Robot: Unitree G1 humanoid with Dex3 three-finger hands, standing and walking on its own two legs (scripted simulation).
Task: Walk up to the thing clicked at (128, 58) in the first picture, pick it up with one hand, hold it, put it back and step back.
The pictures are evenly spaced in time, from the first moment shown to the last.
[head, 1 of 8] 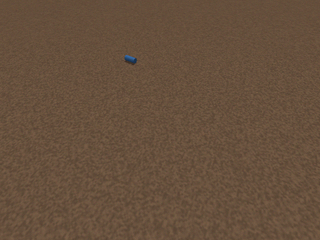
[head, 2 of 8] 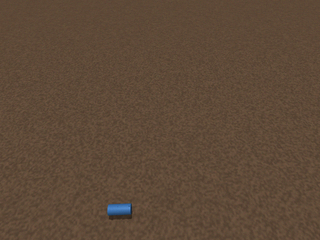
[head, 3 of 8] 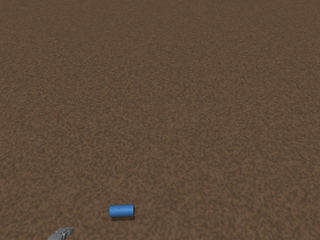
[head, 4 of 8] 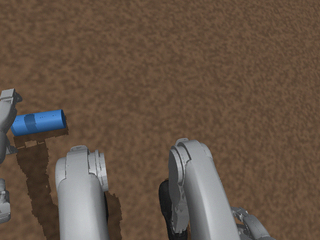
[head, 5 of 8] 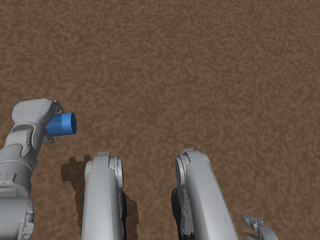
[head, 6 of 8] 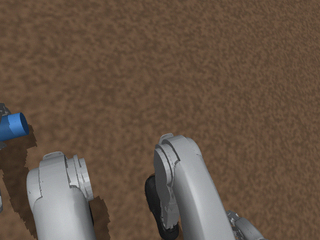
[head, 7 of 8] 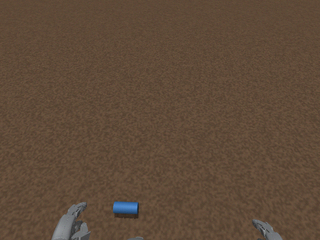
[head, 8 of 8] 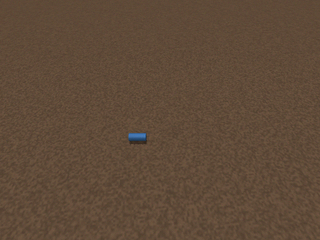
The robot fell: no
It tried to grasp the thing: yes
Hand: left
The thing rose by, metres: 0.69
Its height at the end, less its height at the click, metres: +0.00
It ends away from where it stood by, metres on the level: 0.01
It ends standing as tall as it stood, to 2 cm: yes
